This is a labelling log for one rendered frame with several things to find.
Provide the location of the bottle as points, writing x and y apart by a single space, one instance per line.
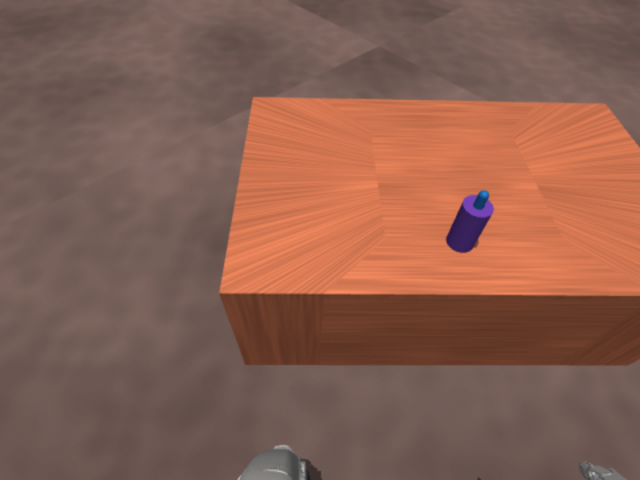
470 221

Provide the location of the right robot hand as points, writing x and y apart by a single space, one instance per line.
594 472

